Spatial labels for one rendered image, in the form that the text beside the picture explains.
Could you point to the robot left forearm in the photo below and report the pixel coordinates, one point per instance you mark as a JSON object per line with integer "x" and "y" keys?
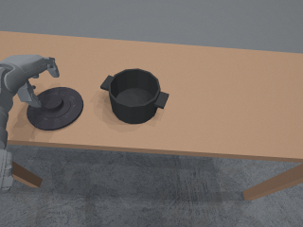
{"x": 12, "y": 78}

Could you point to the knob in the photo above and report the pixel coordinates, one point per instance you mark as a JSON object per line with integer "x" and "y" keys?
{"x": 53, "y": 103}

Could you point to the left robot upper arm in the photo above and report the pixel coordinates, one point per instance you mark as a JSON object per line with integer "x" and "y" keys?
{"x": 6, "y": 171}

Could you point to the left robot hand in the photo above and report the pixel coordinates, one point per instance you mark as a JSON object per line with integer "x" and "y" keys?
{"x": 32, "y": 65}

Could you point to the pot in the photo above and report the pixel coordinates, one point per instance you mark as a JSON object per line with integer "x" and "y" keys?
{"x": 135, "y": 95}

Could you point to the table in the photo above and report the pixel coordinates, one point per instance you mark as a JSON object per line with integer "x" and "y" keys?
{"x": 223, "y": 102}

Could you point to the lid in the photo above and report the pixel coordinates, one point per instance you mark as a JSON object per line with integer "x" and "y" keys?
{"x": 45, "y": 120}

